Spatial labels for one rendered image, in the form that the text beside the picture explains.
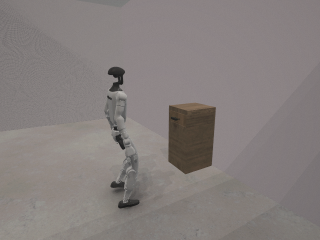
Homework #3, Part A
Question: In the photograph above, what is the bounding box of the right robot forearm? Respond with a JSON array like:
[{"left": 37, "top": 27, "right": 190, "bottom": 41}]
[{"left": 116, "top": 116, "right": 131, "bottom": 147}]

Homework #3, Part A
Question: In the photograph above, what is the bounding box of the drawer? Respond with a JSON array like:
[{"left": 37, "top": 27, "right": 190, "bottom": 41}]
[{"left": 170, "top": 110, "right": 187, "bottom": 127}]

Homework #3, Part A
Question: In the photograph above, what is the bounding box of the robot left upper arm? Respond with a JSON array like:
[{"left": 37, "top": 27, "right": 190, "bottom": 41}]
[{"left": 104, "top": 88, "right": 110, "bottom": 115}]

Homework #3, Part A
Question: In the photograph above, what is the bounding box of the handle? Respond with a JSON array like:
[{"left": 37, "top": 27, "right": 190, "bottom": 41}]
[{"left": 171, "top": 116, "right": 180, "bottom": 121}]

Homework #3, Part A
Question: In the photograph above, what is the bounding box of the humanoid robot torso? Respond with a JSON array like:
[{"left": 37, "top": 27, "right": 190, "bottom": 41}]
[{"left": 107, "top": 89, "right": 128, "bottom": 142}]

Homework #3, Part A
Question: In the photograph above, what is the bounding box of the right robot hand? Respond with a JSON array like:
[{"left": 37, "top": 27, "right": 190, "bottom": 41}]
[{"left": 125, "top": 146, "right": 138, "bottom": 166}]

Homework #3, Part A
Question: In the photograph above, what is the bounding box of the left robot forearm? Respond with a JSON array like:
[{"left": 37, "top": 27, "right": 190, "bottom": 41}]
[{"left": 105, "top": 113, "right": 114, "bottom": 130}]

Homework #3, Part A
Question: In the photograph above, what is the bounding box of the robot right upper arm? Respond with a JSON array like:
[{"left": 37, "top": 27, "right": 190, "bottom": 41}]
[{"left": 114, "top": 91, "right": 127, "bottom": 123}]

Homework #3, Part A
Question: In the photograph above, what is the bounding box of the humanoid robot head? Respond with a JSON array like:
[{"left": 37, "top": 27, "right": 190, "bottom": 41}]
[{"left": 108, "top": 66, "right": 125, "bottom": 92}]

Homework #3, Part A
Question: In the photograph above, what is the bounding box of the cabinet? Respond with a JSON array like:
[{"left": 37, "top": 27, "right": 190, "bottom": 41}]
[{"left": 168, "top": 102, "right": 216, "bottom": 174}]

